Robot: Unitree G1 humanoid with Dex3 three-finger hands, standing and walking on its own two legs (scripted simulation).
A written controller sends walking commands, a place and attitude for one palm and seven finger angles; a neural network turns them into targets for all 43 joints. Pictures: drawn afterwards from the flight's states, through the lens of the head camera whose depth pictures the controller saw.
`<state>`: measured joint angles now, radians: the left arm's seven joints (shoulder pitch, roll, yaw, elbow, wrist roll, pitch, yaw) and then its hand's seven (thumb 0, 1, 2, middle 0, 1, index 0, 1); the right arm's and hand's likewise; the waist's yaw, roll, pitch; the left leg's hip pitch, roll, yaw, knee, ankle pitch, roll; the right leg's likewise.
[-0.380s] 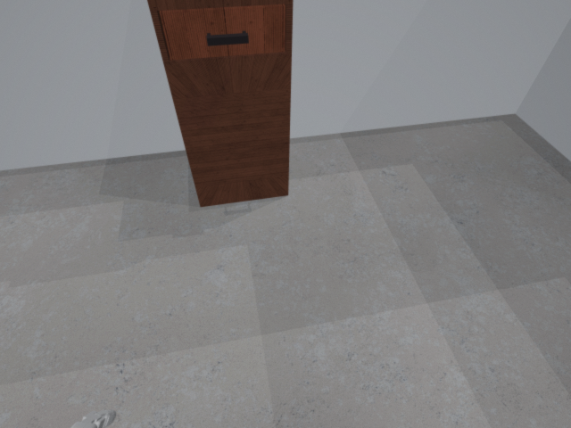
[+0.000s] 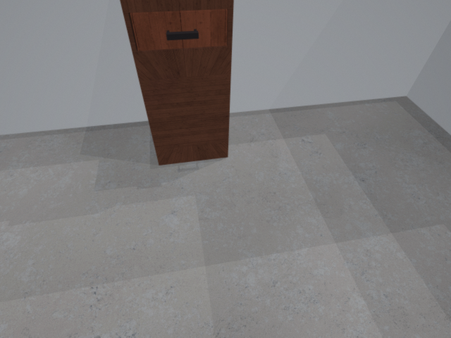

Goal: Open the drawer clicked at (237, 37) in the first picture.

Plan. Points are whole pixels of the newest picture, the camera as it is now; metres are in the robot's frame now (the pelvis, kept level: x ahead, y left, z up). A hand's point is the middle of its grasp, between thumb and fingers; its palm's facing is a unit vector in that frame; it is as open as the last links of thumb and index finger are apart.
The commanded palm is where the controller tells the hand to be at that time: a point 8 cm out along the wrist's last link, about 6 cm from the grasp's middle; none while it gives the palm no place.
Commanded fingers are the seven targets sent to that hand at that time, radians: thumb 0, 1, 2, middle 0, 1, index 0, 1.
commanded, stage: stand and wait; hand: left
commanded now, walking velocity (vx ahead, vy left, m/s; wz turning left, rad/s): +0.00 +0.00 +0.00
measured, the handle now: (182, 33) +1.21 +0.26 +0.02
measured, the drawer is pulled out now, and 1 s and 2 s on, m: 0.00 0.00 0.00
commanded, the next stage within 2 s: look at it before walking up in 0.44 s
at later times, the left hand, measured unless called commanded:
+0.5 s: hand out of the picture +0.07 +0.24 -0.15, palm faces -0.03 -0.94 -0.34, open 7.4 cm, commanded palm none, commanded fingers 0.00 0.90 0.90 -0.20 -0.30 -0.20 -0.30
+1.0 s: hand out of the picture +0.06 +0.24 -0.15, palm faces -0.03 -0.94 -0.33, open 7.4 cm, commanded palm none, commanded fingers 0.00 0.90 0.90 -0.20 -0.30 -0.20 -0.30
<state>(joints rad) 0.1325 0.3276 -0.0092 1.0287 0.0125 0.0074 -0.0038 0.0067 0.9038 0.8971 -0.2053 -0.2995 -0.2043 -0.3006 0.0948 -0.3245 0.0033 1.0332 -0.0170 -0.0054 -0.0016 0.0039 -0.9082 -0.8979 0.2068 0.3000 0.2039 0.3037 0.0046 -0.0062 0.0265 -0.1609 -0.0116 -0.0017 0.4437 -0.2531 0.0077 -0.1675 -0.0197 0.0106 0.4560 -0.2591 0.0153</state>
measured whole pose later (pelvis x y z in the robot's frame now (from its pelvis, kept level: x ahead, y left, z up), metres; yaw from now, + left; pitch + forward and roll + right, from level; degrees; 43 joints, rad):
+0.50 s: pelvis -0.01 -0.01 +0.00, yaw +0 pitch -2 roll +0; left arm 0.13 0.34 -0.01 1.08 0.01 0.00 -0.01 0.01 0.90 0.90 -0.20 -0.30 -0.20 -0.30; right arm 0.13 -0.34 0.01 1.11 -0.01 -0.01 0.00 0.00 -0.91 -0.90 0.21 0.30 0.20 0.30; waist 0.00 0.00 0.03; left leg -0.15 0.00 -0.01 0.39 -0.21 0.00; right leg -0.15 -0.01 0.01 0.41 -0.22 0.01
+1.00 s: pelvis -0.01 -0.01 +0.00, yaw +0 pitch -2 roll +0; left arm 0.14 0.34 -0.01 1.09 0.01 0.00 -0.01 0.01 0.90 0.90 -0.20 -0.30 -0.20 -0.30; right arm 0.12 -0.34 0.01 1.11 -0.01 -0.01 0.00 0.00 -0.91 -0.90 0.21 0.30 0.20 0.30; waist 0.00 0.00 0.04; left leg -0.14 0.00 -0.01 0.37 -0.20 -0.01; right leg -0.15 0.00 0.00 0.38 -0.20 0.00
